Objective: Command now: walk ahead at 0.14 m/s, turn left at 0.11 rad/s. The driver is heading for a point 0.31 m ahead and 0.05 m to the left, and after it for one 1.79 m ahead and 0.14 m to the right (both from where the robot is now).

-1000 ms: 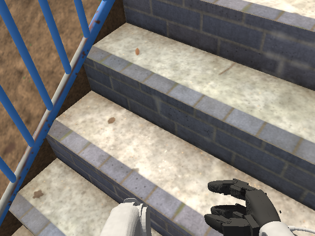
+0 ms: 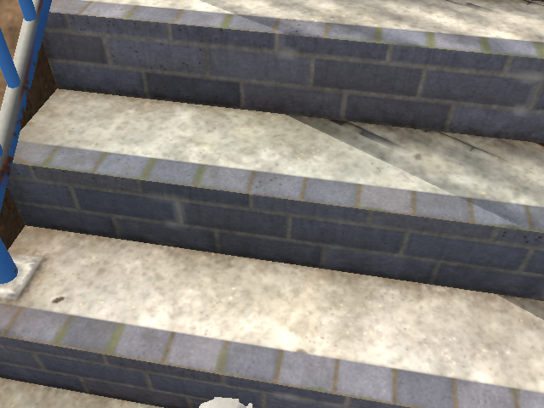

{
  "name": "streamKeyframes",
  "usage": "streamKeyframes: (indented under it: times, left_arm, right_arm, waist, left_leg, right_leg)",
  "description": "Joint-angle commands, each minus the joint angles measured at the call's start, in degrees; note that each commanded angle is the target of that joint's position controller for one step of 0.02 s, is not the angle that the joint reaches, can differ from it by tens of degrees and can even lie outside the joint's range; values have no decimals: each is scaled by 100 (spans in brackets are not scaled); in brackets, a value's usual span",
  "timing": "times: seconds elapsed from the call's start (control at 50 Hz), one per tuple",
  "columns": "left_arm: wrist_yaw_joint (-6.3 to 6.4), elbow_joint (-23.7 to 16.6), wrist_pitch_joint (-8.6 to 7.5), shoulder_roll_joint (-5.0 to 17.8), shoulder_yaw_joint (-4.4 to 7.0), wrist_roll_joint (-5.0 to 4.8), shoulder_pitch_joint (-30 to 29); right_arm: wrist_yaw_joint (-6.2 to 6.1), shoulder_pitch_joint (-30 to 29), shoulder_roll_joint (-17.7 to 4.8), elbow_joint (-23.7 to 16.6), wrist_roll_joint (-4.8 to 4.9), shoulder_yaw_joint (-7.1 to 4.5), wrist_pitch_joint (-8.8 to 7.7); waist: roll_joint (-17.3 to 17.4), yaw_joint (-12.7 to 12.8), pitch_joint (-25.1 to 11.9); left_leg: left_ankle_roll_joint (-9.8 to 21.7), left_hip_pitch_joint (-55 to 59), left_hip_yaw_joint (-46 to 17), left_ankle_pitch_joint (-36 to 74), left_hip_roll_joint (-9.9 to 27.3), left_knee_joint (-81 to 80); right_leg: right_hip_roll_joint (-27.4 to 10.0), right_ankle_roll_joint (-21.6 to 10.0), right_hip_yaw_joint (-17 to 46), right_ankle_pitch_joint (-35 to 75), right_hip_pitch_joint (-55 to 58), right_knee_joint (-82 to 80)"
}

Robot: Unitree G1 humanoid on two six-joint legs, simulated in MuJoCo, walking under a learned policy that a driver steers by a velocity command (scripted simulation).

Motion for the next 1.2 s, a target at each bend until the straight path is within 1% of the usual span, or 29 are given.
streamKeyframes:
  times: [0.02,0.08,0.1,0.14,0.16,0.18,0.2,0.26,0.28,0.3,0.32,0.34,0.38,0.4,0.44,0.46,0.48,0.52,0.54,0.58,0.66,0.82,0.9,0.94,1.02,1.06,1.1,1.16,1.2]
  left_arm:
    - [15,291,-18,575,120,103,1044]
    - [-144,390,-28,336,15,238,1031]
    - [-160,311,-55,306,-29,259,961]
    - [-206,365,-50,378,-49,289,1017]
    - [-256,88,-17,477,-29,108,450]
    - [-363,169,6,625,2,-122,431]
    - [-380,54,-49,703,-24,-287,487]
    - [-379,-18,-337,1597,165,-339,266]
    - [104,202,-384,1369,321,-774,890]
    - [206,7,-462,1158,313,-994,962]
    - [-414,-60,-241,353,97,-63,340]
    - [-562,-24,-158,799,508,-290,275]
    - [-461,174,-187,248,378,-470,279]
    - [-384,110,-230,230,306,-500,91]
    - [-324,171,-111,39,221,-613,-51]
    - [-270,132,-22,186,243,-692,-144]
    - [-262,73,4,209,239,-636,-129]
    - [-328,-33,23,267,240,-652,-473]
    - [-405,70,8,256,258,-652,-491]
    - [-401,32,-9,433,322,-585,-713]
    - [-295,-248,129,680,424,-721,-1294]
    - [-83,-666,513,567,341,-637,-1576]
    - [-20,-895,437,597,313,-666,-1788]
    - [108,-1077,495,705,294,-609,-2124]
    - [105,-1297,724,584,249,-517,-2625]
    - [-125,-1757,869,665,79,-495,-3732]
    - [-397,-1703,966,447,36,-596,-2945]
    - [-282,-1498,719,613,58,-667,-1641]
    - [1,-507,714,1313,355,-594,525]
  right_arm:
    - [-159,-773,-1,-594,-55,108,5]
    - [-29,-779,238,-634,-181,220,159]
    - [-21,-1263,95,-880,-248,209,176]
    - [-16,-1908,211,-1250,-280,282,397]
    - [90,-2329,293,-1407,-382,350,586]
    - [165,-2949,161,-1673,-257,369,709]
    - [271,-2701,241,-1524,-315,369,757]
    - [430,-1014,17,-1082,-105,247,383]
    - [-56,1508,106,-518,0,-33,107]
    - [-276,2114,-461,-314,-35,-231,27]
    - [-28,2632,-1139,75,-531,-157,209]
    - [99,3206,-1466,396,-542,-345,126]
    - [149,1813,-1106,664,-102,-305,-4]
    - [163,967,-525,644,-79,-163,-36]
    - [197,131,378,733,-233,168,27]
    - [263,193,570,856,-419,240,-37]
    - [253,52,607,732,-363,245,-175]
    - [115,-9,423,591,-396,188,-299]
    - [67,310,208,700,-446,132,-384]
    - [-8,919,105,834,-562,71,-349]
    - [76,1957,-117,1246,-743,9,-234]
    - [227,2063,-129,1155,-668,136,-393]
    - [135,2038,-393,989,-837,37,-279]
    - [352,2180,-367,1000,-955,64,-178]
    - [479,2369,153,1255,-920,282,-209]
    - [542,1592,-479,1017,-549,120,-185]
    - [410,1823,-988,1061,-390,64,-437]
    - [344,1560,-1857,1049,-372,-288,-393]
    - [553,1786,-1242,981,-935,-275,-270]
  waist:
    - [-224,263,603]
    - [-334,204,1151]
    - [-71,253,1073]
    - [-553,203,868]
    - [-627,87,772]
    - [-709,87,905]
    - [-1011,59,737]
    - [-1194,-741,-215]
    - [-942,-1263,-592]
    - [477,-1420,-1148]
    - [1886,-1675,-2302]
    - [1775,-1566,-1135]
    - [1065,-733,18]
    - [56,-425,-37]
    - [-543,79,157]
    - [-782,324,275]
    - [-489,520,233]
    - [-194,626,-2]
    - [495,541,95]
    - [175,187,135]
    - [66,-293,131]
    - [146,-1,292]
    - [329,-195,403]
    - [153,-311,485]
    - [409,-223,782]
    - [588,-173,691]
    - [1116,272,580]
    - [1434,663,166]
    - [328,870,-657]
  left_leg:
    - [326,-2620,-722,-314,265,742]
    - [740,-2698,-328,309,512,1161]
    - [748,-2456,16,830,741,-18]
    - [807,-1793,396,1700,1145,-1251]
    - [772,-397,994,1146,1176,-2207]
    - [708,891,933,-794,931,-2861]
    - [465,1457,1432,-1123,697,-2914]
    - [559,2998,1504,-721,-147,-4816]
    - [717,5014,523,-1662,91,-5191]
    - [895,6300,-1629,-1868,1154,-6524]
    - [1173,7394,-4402,-1492,1571,-8886]
    - [515,6479,-4884,-2382,1702,-9545]
    - [612,4770,-3403,-1677,1813,-9274]
    - [704,4523,-2889,-647,1921,-9010]
    - [61,4030,-1926,596,2065,-9406]
    - [-260,3879,-1152,1354,1948,-9460]
    - [-321,3833,-508,2265,1863,-9547]
    - [-439,3970,967,2959,1321,-9764]
    - [-319,4283,1285,3604,1109,-9979]
    - [-116,5241,1571,3596,1035,-9986]
    - [297,7174,1451,4538,1411,-9807]
    - [425,7993,1711,6411,1892,-10056]
    - [747,8598,1744,6610,2142,-10080]
    - [774,8830,1785,5747,2354,-10058]
    - [785,8011,2026,4078,2191,-10845]
    - [746,6666,2606,5351,2186,-11619]
    - [560,6985,2838,9543,2367,-10809]
    - [838,7940,2539,11142,2309,-9359]
    - [813,5029,1884,8266,1348,-7032]
  right_leg:
    - [-2359,-1250,1365,2443,2420,-851]
    - [-2219,-1284,952,596,1609,-1582]
    - [-2096,-1219,722,174,1436,-1819]
    - [-2081,-1140,582,201,827,-2325]
    - [-2103,-1216,202,290,-218,-2951]
    - [-2187,-1072,89,309,-1374,-3246]
    - [-2296,-1262,55,727,-1234,-3305]
    - [-2245,-973,-468,7156,1001,-1719]
    - [-1821,-504,-675,8110,447,411]
    - [-1292,-168,-655,6941,-1185,2280]
    - [-267,-381,1216,1953,-2885,3883]
    - [100,-429,2219,2352,-3525,6279]
    - [-173,-718,1723,2808,-4047,8639]
    - [-268,-858,1604,2767,-4303,9247]
    - [-456,-1267,1846,3028,-4360,9251]
    - [-608,-1335,1794,3303,-4518,9014]
    - [-692,-1256,1617,2970,-4407,8893]
    - [-703,-1090,1062,2754,-4145,8404]
    - [-543,-1060,597,2383,-4362,9490]
    - [-281,-1033,607,1908,-5146,9751]
    - [-51,-919,794,1530,-6635,10002]
    - [-248,-304,760,1686,-7175,9835]
    - [-197,-322,842,1251,-7715,10131]
    - [-293,-297,999,1167,-8154,9393]
    - [-666,-996,316,1532,-7919,8141]
    - [-802,-968,-1306,-1017,-5889,6341]
    - [-299,-836,-1650,-816,-4767,6319]
    - [429,-775,-1306,-756,-3732,4194]
    - [497,-1181,620,480,-17,2725]
Keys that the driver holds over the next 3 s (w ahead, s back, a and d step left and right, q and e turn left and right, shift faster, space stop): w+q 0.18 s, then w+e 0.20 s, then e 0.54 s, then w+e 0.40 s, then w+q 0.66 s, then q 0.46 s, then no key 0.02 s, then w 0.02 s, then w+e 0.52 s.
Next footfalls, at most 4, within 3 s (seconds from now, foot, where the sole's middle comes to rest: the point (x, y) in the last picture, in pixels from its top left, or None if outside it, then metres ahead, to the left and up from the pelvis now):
0.26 left None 0.28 0.23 -0.58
1.14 right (306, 340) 0.54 -0.01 -0.39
1.64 left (265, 156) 0.85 0.08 -0.20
2.14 right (395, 13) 1.12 -0.18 -0.01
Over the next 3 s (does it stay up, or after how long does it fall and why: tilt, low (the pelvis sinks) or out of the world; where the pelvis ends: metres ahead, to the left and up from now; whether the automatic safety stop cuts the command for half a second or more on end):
stays up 1.21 -0.07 0.78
